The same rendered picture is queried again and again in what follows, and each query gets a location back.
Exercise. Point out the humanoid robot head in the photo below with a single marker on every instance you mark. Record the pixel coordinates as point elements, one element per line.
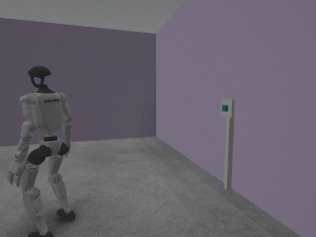
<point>40,72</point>

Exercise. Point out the robot right forearm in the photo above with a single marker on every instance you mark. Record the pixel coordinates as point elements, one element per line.
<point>66,131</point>

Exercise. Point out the right robot foot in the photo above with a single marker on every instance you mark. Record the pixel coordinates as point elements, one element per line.
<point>70,215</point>

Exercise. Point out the robot left upper arm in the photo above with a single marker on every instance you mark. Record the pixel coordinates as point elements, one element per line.
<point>27,103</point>

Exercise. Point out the panel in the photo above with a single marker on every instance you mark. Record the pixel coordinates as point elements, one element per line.
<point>229,137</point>

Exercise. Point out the left robot hand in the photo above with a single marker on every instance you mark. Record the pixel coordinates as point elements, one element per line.
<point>16,168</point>

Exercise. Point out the right robot hand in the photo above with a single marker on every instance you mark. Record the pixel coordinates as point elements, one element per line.
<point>69,145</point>

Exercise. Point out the robot right upper arm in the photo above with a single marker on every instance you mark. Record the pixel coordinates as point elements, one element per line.
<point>67,117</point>

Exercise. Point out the button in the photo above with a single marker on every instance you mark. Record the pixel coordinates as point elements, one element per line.
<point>225,108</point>

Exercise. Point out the robot left forearm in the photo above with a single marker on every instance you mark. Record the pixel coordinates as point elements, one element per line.
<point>24,143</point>

